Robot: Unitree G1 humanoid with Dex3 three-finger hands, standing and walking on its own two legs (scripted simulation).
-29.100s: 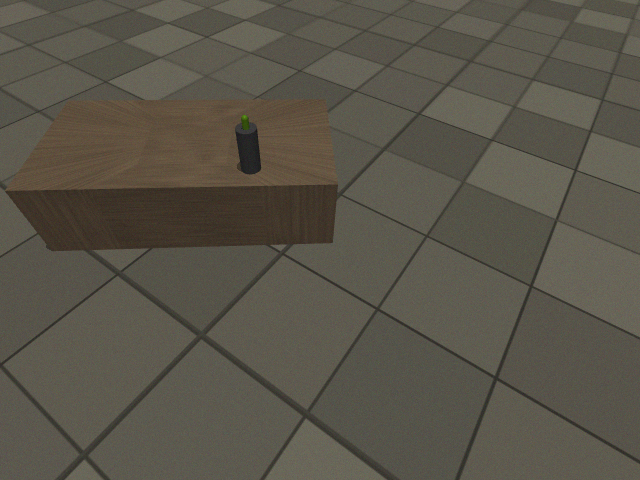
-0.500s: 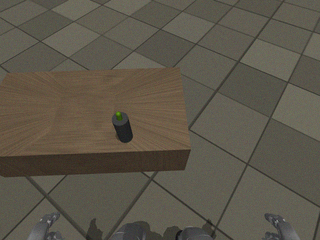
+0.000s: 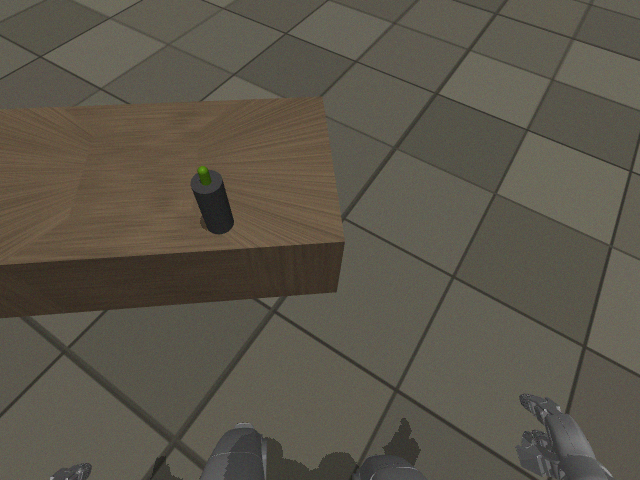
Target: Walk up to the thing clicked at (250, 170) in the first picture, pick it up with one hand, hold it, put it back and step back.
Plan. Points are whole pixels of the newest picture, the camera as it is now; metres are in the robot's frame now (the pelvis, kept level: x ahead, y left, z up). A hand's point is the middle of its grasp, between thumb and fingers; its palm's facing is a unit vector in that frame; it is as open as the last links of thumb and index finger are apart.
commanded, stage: step back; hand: left
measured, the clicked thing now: (211, 198) +0.71 +0.27 -0.31
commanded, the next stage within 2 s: none
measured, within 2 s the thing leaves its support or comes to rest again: neither
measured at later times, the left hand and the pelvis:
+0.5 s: hand out of the picture -0.04 +0.24 -0.13, palm faces +0.10 -0.93 -0.36, open 7.3 cm; pelvis -0.14 -0.04 +0.01, yaw +6 degrees
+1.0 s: hand out of the picture -0.26 +0.20 -0.11, palm faces +0.12 -0.86 -0.49, open 7.3 cm; pelvis -0.30 -0.10 +0.01, yaw +7 degrees
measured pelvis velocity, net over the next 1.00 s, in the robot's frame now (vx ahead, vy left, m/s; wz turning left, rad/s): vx -0.30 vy -0.10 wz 0.13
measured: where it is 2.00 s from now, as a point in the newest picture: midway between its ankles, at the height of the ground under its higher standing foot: outside the picture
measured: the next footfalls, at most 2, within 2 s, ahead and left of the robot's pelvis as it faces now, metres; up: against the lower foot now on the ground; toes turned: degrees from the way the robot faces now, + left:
left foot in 0.36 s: -0.08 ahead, +0.09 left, +0.00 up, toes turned +4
right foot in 0.68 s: -0.21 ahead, -0.20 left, +0.00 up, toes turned +5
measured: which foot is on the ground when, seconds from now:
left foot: down 0.00-0.02, up 0.04-0.34, down 0.36-0.72, up 0.74-1.00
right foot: down 0.00-0.38, up 0.40-0.66, down 0.68-1.00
